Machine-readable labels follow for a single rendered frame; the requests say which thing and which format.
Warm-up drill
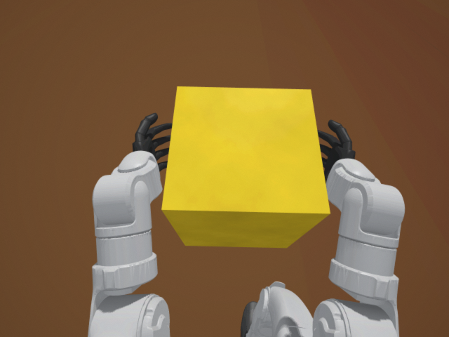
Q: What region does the robot right shin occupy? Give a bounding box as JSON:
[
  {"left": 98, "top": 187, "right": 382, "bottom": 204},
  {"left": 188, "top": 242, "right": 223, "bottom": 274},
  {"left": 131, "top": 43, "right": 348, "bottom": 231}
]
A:
[{"left": 246, "top": 282, "right": 286, "bottom": 337}]

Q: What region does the robot right forearm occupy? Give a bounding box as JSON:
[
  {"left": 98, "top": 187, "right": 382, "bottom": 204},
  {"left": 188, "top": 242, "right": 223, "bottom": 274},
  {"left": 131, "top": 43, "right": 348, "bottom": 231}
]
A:
[{"left": 326, "top": 159, "right": 405, "bottom": 337}]

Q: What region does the robot left forearm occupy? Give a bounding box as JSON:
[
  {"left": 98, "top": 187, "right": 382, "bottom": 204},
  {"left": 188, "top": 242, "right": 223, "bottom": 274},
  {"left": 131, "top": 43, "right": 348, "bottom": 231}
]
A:
[{"left": 88, "top": 151, "right": 163, "bottom": 337}]

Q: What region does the left robot upper arm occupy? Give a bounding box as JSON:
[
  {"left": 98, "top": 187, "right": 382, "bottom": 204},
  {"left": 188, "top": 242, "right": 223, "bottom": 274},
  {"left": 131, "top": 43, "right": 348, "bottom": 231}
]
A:
[{"left": 89, "top": 293, "right": 170, "bottom": 337}]

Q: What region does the carton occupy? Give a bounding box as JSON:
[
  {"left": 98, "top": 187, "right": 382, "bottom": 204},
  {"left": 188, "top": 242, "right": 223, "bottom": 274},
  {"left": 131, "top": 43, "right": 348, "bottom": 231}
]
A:
[{"left": 161, "top": 86, "right": 330, "bottom": 248}]

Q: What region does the left robot hand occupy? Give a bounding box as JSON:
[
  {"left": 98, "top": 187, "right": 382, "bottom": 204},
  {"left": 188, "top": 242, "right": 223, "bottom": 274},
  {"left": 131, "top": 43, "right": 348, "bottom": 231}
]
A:
[{"left": 133, "top": 113, "right": 173, "bottom": 172}]

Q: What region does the robot right thigh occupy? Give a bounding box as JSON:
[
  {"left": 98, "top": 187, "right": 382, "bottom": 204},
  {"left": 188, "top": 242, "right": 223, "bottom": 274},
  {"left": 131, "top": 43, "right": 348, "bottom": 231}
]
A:
[{"left": 257, "top": 286, "right": 313, "bottom": 337}]

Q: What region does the right robot hand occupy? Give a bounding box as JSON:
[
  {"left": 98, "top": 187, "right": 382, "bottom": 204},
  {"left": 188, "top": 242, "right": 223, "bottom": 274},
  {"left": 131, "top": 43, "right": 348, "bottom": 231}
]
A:
[{"left": 317, "top": 120, "right": 356, "bottom": 181}]

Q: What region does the right robot upper arm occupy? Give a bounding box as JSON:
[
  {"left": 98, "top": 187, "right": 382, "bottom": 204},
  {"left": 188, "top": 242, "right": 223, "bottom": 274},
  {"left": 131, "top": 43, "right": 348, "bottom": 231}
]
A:
[{"left": 313, "top": 298, "right": 397, "bottom": 337}]

